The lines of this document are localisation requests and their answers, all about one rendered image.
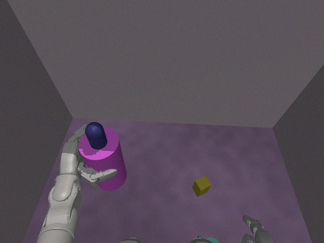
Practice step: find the left robot hand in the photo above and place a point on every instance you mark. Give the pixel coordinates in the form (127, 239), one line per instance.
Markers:
(72, 162)

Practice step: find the left robot arm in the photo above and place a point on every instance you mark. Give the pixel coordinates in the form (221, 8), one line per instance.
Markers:
(61, 220)

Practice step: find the right robot hand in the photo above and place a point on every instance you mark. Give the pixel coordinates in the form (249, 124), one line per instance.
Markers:
(261, 236)

